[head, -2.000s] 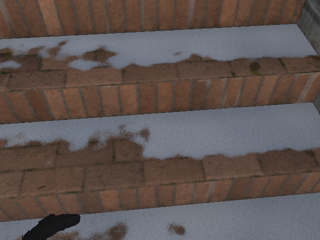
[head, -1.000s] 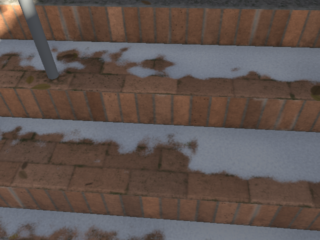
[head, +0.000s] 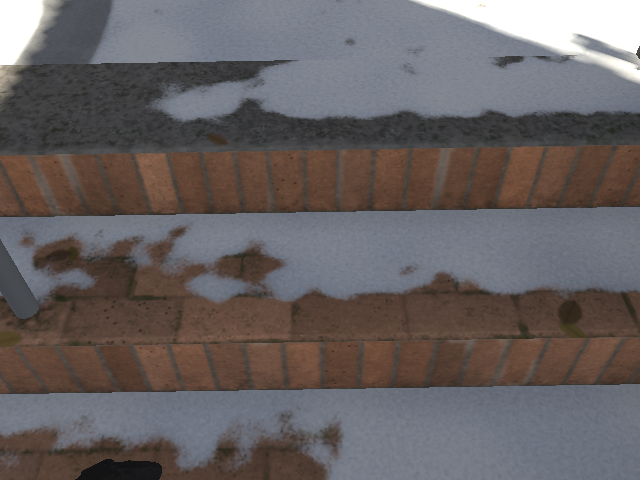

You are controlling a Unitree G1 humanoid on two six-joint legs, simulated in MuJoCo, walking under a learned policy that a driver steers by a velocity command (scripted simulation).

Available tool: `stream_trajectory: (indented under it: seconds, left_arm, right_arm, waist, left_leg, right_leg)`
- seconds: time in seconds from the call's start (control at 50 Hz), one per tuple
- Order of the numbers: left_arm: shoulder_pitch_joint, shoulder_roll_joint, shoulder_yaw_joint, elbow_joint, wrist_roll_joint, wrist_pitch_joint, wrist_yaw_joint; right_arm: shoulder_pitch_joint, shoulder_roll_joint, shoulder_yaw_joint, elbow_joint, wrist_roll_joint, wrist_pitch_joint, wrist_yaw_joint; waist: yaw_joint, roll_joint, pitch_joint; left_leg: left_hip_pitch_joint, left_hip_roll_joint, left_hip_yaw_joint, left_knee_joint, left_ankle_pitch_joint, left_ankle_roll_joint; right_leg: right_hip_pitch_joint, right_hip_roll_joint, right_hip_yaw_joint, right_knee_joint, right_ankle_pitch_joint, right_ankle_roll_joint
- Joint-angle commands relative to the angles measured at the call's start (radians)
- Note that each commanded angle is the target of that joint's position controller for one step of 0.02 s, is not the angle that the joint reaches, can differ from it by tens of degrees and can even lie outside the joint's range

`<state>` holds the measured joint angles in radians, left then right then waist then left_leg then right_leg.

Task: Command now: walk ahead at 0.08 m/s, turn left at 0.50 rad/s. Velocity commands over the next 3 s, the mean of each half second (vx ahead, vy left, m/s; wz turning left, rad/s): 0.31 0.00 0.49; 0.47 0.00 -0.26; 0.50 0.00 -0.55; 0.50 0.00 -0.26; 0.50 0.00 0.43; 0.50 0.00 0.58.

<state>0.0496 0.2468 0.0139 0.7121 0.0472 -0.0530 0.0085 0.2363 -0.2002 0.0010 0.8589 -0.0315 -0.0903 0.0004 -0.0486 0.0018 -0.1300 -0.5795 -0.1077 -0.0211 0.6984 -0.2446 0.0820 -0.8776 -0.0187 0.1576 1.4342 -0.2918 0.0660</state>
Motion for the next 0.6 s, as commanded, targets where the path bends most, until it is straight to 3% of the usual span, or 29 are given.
stream_trajectory:
  seconds: [0.02, 0.04, 0.06, 0.1, 0.14, 0.16, 0.18, 0.2, 0.22, 0.24, 0.26, 0.28, 0.3, 0.32, 0.36, 0.38, 0.4, 0.44, 0.48, 0.52, 0.54, 0.56, 0.58, 0.6]
  left_arm:
    - [0.067, 0.098, 0.036, -0.025, 0.015, -0.004, 0.01]
    - [0.087, 0.101, 0.042, -0.022, 0.023, -0.004, 0.006]
    - [0.088, 0.08, 0.04, -0.035, 0.024, -0.004, -0.001]
    - [0.143, 0.063, 0.04, -0.054, 0.029, 0.007, -0.008]
    - [0.144, 0.047, 0.035, -0.093, 0.01, 0.005, -0.012]
    - [0.171, 0.044, 0.033, -0.099, -0.015, -0.008, -0.012]
    - [0.221, 0.065, 0.047, -0.084, -0.012, -0.025, -0.003]
    - [0.319, 0.089, 0.059, -0.056, 0.003, -0.045, 0.008]
    - [0.375, 0.208, 0.093, -0.051, 0.023, -0.068, 0.022]
    - [0.332, 0.164, 0.073, -0.047, 0.049, -0.083, 0.022]
    - [0.252, 0.112, 0.057, -0.043, 0.025, -0.082, 0.008]
    - [0.226, 0.019, 0.021, -0.034, 0.011, -0.08, -0.008]
    - [0.247, -0.038, -0.001, -0.006, -0.002, -0.074, -0.012]
    - [0.269, -0.069, -0.014, 0.015, -0.01, -0.064, -0.01]
    - [0.378, -0.055, -0.016, 0.074, 0.012, -0.055, -0.025]
    - [0.517, -0.043, -0.015, 0.159, 0.031, -0.048, -0.041]
    - [0.599, -0.033, -0.015, 0.22, 0.046, -0.039, -0.044]
    - [0.668, -0.085, -0.042, 0.303, 0.088, -0.031, -0.064]
    - [0.647, -0.144, -0.064, 0.347, 0.107, -0.027, -0.085]
    - [0.645, -0.165, -0.073, 0.387, 0.119, -0.02, -0.079]
    - [0.688, -0.157, -0.072, 0.416, 0.11, -0.021, -0.077]
    - [0.591, -0.079, -0.05, 0.384, -0.08, -0.062, 0.0]
    - [0.606, -0.068, -0.045, 0.384, -0.116, -0.071, 0.034]
    - [0.619, -0.122, -0.082, 0.434, 0.053, -0.056, -0.095]
  right_arm:
    - [-0.106, -0.159, -0.042, -0.145, 0.017, -0.045, 0.013]
    - [-0.134, -0.165, -0.043, -0.163, 0.027, -0.055, 0.017]
    - [-0.152, -0.165, -0.044, -0.181, 0.032, -0.058, 0.022]
    - [-0.22, -0.152, -0.047, -0.212, 0.021, -0.051, 0.038]
    - [-0.157, -0.14, -0.051, -0.208, 0.033, -0.035, 0.05]
    - [-0.143, -0.143, -0.057, -0.209, 0.041, -0.015, 0.06]
    - [-0.083, -0.133, -0.058, -0.201, 0.031, 0.008, 0.068]
    - [-0.065, -0.083, -0.046, -0.195, 0.025, 0.021, 0.063]
    - [-0.093, -0.009, -0.024, -0.244, -0.004, 0.019, 0.077]
    - [-0.141, -0.034, -0.015, -0.207, -0.021, 0.003, 0.084]
    - [-0.122, -0.066, -0.023, -0.169, -0.01, -0.001, 0.066]
    - [-0.118, -0.069, -0.029, -0.153, 0.005, 0.014, 0.045]
    - [-0.122, -0.072, -0.039, -0.133, -0.003, 0.024, 0.036]
    - [-0.144, -0.083, -0.04, -0.122, -0.014, 0.027, 0.052]
    - [-0.192, -0.085, -0.047, -0.093, -0.007, 0.02, 0.083]
    - [-0.227, -0.047, -0.034, -0.089, 0.002, 0.021, 0.093]
    - [-0.241, -0.025, -0.019, -0.098, 0.018, 0.016, 0.086]
    - [-0.308, 0.032, 0.016, -0.117, 0.017, 0.005, 0.07]
    - [-0.381, 0.047, 0.034, -0.153, 0.028, 0.007, 0.057]
    - [-0.468, 0.065, 0.056, -0.203, 0.03, 0.03, 0.062]
    - [-0.539, 0.061, 0.063, -0.241, 0.023, 0.05, 0.068]
    - [-0.568, 0.114, 0.077, -0.361, 0.013, 0.066, 0.025]
    - [-0.549, 0.088, 0.084, -0.367, 0.023, 0.079, 0.026]
    - [-0.776, 0.103, 0.101, -0.384, 0.016, 0.129, 0.082]
  waist:
    - [0.058, 0.095, -0.005]
    - [0.068, 0.088, 0.009]
    - [0.067, 0.08, 0.019]
    - [0.099, 0.092, 0.028]
    - [0.067, 0.103, 0.042]
    - [0.079, 0.092, 0.043]
    - [0.073, 0.068, 0.012]
    - [0.112, -0.005, 0.006]
    - [0.136, -0.294, 0.034]
    - [0.125, -0.111, 0.041]
    - [0.09, 0.0, 0.072]
    - [0.072, -0.025, 0.057]
    - [0.077, -0.047, 0.042]
    - [0.083, -0.037, 0.037]
    - [0.12, -0.066, 0.078]
    - [0.156, -0.152, 0.107]
    - [0.167, -0.172, 0.122]
    - [0.171, -0.079, 0.163]
    - [0.15, -0.021, 0.177]
    - [0.124, -0.066, 0.198]
    - [0.133, -0.022, 0.194]
    - [0.063, -0.044, 0.412]
    - [0.071, 0.051, 0.389]
    - [0.079, -0.076, 0.041]
  left_leg:
    - [0.035, 0.207, -0.355, -0.409, -0.154, 0.158]
    - [-0.001, 0.202, -0.351, -0.428, -0.193, 0.155]
    - [-0.025, 0.184, -0.324, -0.435, -0.213, 0.153]
    - [-0.061, 0.179, -0.308, -0.37, -0.214, 0.178]
    - [0.097, 0.213, -0.38, -0.3, -0.236, 0.232]
    - [0.144, 0.205, -0.413, -0.231, -0.258, 0.245]
    - [0.127, 0.189, -0.441, -0.143, -0.248, 0.23]
    - [-0.065, 0.123, -0.4, 0.079, -0.258, 0.166]
    - [-0.583, -0.047, -0.201, 0.365, -0.283, 0.02]
    - [-0.715, 0.043, -0.287, 0.748, -0.17, -0.001]
    - [-0.743, 0.054, -0.253, 0.93, -0.08, -0.017]
    - [-0.732, 0.066, -0.225, 1.0, 0.032, -0.02]
    - [-0.692, 0.073, -0.195, 0.975, 0.097, -0.006]
    - [-0.647, 0.083, -0.139, 0.984, 0.1, -0.004]
    - [-0.653, 0.086, -0.103, 0.966, 0.148, 0.004]
    - [-0.787, 0.061, -0.064, 1.182, 0.085, 0.044]
    - [-0.941, 0.032, -0.061, 1.417, -0.006, 0.082]
    - [-1.184, 0.045, -0.127, 1.548, -0.023, 0.167]
    - [-1.181, 0.083, -0.097, 1.42, 0.042, 0.217]
    - [-1.112, 0.129, 0.023, 1.342, 0.065, 0.23]
    - [-1.093, 0.157, 0.084, 1.185, 0.131, 0.225]
    - [-0.846, 0.193, 0.144, 1.143, -0.197, 0.06]
    - [-0.56, 0.211, 0.203, 0.934, -0.124, 0.037]
    - [-0.324, 0.138, 0.242, 0.813, 0.016, 0.098]
  right_leg:
    - [0.182, -0.019, -0.121, -0.123, -0.037, 0.041]
    - [0.255, -0.017, -0.141, -0.191, -0.035, 0.048]
    - [0.341, -0.003, -0.165, -0.3, -0.056, 0.045]
    - [0.506, -0.001, -0.161, -0.445, -0.075, 0.016]
    - [0.498, 0.012, -0.163, -0.713, -0.181, -0.01]
    - [0.539, 0.024, -0.172, -0.92, -0.112, -0.028]
    - [0.656, 0.01, -0.129, -1.012, -0.081, -0.054]
    - [0.833, -0.082, -0.016, -1.033, -0.085, -0.138]
    - [1.068, -0.37, 0.569, -1.109, -0.226, -0.493]
    - [1.016, -0.479, 0.732, -1.176, -0.211, -0.557]
    - [0.922, -0.421, 0.56, -1.147, -0.201, -0.478]
    - [0.881, -0.336, 0.362, -1.144, -0.124, -0.392]
    - [0.867, -0.268, 0.209, -1.14, 0.0, -0.332]
    - [0.841, -0.239, 0.116, -1.144, 0.097, -0.315]
    - [0.832, -0.208, 0.025, -1.165, 0.151, -0.31]
    - [0.887, -0.225, 0.027, -1.14, 0.257, -0.347]
    - [0.95, -0.247, 0.047, -1.123, 0.341, -0.377]
    - [1.055, -0.278, 0.03, -1.121, 0.306, -0.367]
    - [1.007, -0.24, -0.046, -1.181, 0.205, -0.326]
    - [0.878, -0.212, -0.069, -1.261, 0.268, -0.325]
    - [0.863, -0.207, -0.085, -1.295, 0.266, -0.318]
    - [0.585, -0.2, -0.095, -1.476, 0.255, -0.243]
    - [0.468, -0.225, -0.11, -1.61, 0.394, -0.242]
    - [0.463, -0.221, -0.182, -1.469, 0.768, -0.295]
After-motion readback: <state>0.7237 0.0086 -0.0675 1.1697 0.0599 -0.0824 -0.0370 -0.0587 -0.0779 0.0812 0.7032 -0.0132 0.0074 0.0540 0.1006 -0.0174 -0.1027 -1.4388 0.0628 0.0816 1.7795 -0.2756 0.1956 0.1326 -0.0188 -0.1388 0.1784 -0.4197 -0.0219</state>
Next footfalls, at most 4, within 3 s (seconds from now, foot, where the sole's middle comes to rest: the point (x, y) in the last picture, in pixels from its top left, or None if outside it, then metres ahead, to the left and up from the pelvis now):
0.20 right None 0.09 -0.14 -0.75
0.68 left None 0.45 0.15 -0.58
1.18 right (342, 275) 0.79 -0.04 -0.42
1.66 left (245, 110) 1.10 0.13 -0.25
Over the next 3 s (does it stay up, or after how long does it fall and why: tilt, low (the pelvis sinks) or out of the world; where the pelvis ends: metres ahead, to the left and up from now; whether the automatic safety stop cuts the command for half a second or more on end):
stays up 1.55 0.02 0.52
